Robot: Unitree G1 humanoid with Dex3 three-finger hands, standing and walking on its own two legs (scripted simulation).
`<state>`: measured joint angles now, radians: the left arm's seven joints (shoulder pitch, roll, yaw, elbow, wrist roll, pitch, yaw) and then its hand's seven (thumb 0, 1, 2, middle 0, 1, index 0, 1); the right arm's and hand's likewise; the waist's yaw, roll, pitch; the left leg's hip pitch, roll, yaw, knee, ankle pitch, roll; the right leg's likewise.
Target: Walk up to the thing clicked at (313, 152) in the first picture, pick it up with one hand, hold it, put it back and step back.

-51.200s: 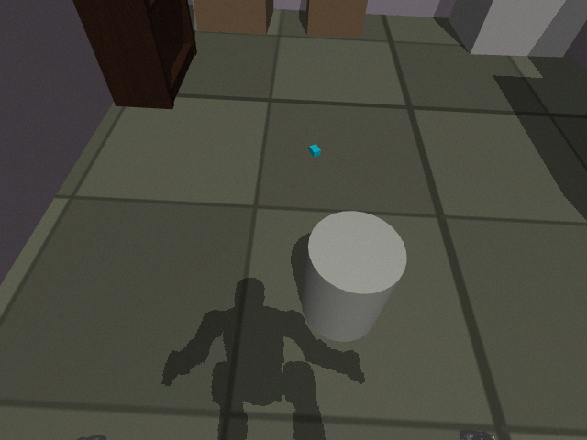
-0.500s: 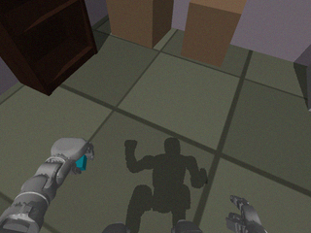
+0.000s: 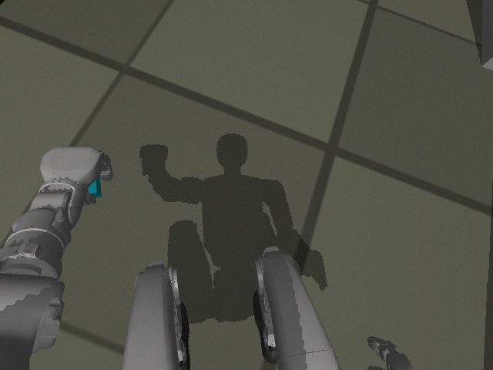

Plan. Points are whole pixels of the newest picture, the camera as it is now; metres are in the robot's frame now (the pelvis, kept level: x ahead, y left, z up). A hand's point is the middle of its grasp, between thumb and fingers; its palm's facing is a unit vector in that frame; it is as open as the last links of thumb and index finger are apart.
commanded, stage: crouch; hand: left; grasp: from above
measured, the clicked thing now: (87, 182) +0.45 +0.24 -0.15
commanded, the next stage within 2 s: lower in 1.30 s
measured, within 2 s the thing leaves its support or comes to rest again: neither
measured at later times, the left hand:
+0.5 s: hand (103, 196) +0.46 +0.25 -0.29, palm faces -0.44 +0.03 -0.90, open 6.3 cm
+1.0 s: hand (112, 199) +0.48 +0.25 -0.36, palm faces -0.46 +0.02 -0.89, open 6.2 cm
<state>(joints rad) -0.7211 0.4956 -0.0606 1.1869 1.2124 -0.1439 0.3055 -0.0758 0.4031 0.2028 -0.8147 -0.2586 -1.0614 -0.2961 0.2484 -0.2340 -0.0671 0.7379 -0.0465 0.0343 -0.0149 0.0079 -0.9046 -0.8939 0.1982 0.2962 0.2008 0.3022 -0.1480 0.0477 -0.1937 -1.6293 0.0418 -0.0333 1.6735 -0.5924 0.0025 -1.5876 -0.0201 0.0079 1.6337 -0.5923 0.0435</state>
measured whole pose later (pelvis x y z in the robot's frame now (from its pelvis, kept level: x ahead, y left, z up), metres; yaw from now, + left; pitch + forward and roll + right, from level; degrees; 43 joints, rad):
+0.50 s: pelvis -0.01 +0.00 -0.14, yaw -3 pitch +37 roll -7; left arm -0.91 0.66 0.02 1.28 1.28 -0.22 0.30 -0.06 0.41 0.24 -0.76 -0.33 -1.03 -0.37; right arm 0.14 -0.24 -0.02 0.73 -0.11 -0.03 0.08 0.00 -0.92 -0.90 0.20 0.30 0.20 0.30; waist -0.19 0.01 -0.13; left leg -2.13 0.02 -0.11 2.15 -0.68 -0.01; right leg -2.06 -0.01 -0.03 2.09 -0.69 0.05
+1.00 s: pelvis -0.02 +0.00 -0.20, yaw -5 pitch +34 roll -9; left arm -1.01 0.79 0.06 1.42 1.32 -0.29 0.31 -0.06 0.42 0.22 -0.75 -0.32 -1.04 -0.37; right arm 0.17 -0.26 0.05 0.73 -0.14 0.00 0.12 0.00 -0.92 -0.90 0.20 0.30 0.20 0.30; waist -0.25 -0.01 -0.05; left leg -2.29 0.02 -0.15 2.35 -0.68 -0.01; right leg -2.20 0.01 -0.04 2.27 -0.68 0.06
